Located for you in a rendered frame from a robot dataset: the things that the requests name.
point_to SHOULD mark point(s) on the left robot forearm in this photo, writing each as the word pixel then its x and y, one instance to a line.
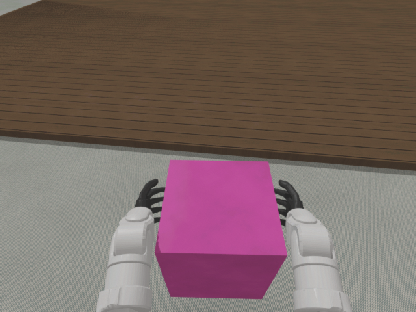
pixel 127 284

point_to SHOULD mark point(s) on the robot right hand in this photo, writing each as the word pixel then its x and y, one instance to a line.
pixel 292 199

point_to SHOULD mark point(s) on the right robot forearm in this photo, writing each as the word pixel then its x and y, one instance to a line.
pixel 314 261

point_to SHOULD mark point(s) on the robot left hand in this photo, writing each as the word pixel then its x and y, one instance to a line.
pixel 145 199

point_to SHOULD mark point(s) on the carton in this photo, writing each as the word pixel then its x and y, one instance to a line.
pixel 220 233

